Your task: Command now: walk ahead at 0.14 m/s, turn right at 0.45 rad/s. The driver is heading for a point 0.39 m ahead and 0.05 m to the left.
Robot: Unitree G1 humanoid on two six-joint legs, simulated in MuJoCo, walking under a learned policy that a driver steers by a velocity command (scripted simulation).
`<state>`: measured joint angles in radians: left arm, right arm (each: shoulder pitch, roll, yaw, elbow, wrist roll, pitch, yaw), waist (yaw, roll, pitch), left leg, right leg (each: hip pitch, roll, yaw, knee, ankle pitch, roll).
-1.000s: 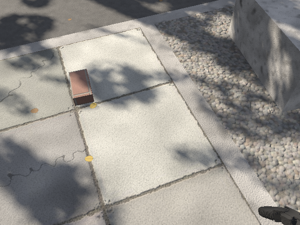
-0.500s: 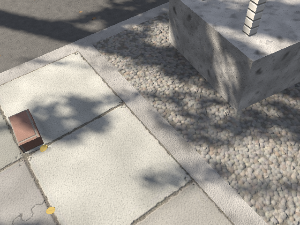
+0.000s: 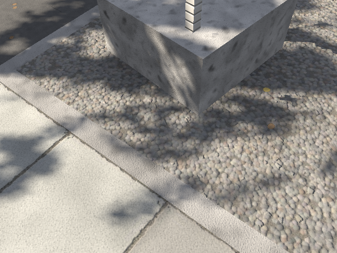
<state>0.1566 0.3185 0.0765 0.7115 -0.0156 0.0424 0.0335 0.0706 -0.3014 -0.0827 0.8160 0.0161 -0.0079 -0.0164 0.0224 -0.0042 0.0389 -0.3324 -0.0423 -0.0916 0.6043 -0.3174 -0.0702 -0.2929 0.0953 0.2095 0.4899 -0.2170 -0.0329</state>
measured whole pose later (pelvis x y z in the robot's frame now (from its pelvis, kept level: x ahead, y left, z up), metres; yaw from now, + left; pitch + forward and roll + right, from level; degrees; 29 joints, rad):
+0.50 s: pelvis +0.14 -0.04 -0.01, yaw -3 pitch +2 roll +0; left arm 0.09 0.28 0.05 0.68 -0.01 -0.07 -0.01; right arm 0.41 -0.30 -0.05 0.91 0.03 -0.06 0.00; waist -0.08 0.02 0.01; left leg -0.15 0.04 -0.07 0.71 -0.45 0.00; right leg -0.37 0.00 -0.04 0.53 -0.18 -0.03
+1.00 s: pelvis +0.33 -0.04 -0.01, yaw +1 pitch +1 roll -1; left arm 0.25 0.28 0.04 0.89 -0.01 -0.02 0.01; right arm 0.07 -0.25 -0.02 0.78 -0.01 -0.04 0.02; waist 0.03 -0.02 0.06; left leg -0.43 -0.02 0.03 0.51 -0.10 0.06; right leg -0.27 -0.01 0.01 0.96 -0.60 0.04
